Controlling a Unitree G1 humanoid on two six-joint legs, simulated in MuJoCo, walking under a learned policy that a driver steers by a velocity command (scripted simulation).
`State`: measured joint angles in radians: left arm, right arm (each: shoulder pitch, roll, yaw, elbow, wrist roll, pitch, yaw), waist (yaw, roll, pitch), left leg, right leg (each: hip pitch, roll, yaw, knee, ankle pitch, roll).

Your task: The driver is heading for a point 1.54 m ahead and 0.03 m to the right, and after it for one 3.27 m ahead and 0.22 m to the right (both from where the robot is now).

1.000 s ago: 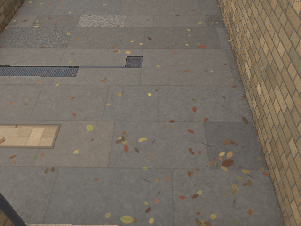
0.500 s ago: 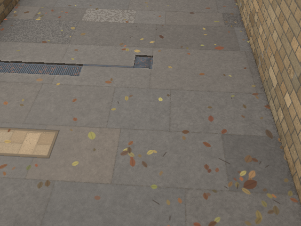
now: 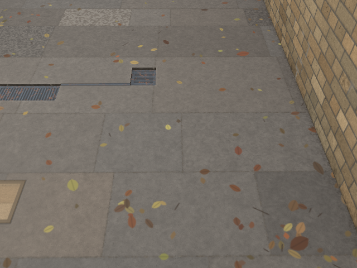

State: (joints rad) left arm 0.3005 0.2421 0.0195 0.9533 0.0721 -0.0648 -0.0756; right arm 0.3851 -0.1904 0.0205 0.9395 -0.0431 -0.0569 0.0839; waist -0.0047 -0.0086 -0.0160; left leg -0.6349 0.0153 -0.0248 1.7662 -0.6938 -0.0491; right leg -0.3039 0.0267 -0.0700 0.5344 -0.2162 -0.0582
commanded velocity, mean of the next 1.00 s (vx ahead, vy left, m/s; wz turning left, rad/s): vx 0.26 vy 0.00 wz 0.00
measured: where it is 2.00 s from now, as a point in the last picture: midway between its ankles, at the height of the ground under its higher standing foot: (197, 233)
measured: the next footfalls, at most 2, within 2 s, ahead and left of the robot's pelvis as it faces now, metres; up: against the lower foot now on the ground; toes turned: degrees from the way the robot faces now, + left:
left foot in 0.16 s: +0.10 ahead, +0.14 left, +0.00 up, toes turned +1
left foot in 0.94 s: +0.46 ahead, +0.07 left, -0.17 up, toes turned -1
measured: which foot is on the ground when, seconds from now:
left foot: up 0.00-0.14, down 0.16-0.58, up 0.60-0.92, down 0.94-1.00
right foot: down 0.00-0.94, up 0.96-1.00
